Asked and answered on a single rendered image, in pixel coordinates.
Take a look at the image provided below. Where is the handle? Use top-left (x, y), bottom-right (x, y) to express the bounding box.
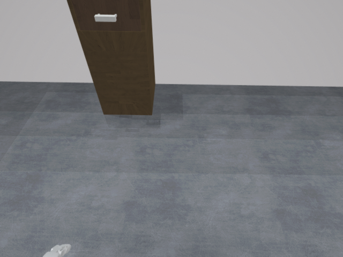
top-left (94, 14), bottom-right (117, 22)

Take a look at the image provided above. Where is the cabinet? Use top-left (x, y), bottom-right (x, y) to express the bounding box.
top-left (67, 0), bottom-right (155, 115)

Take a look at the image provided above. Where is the left robot hand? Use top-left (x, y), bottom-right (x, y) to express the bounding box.
top-left (43, 244), bottom-right (71, 257)

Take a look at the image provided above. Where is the drawer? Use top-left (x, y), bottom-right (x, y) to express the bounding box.
top-left (71, 0), bottom-right (141, 31)

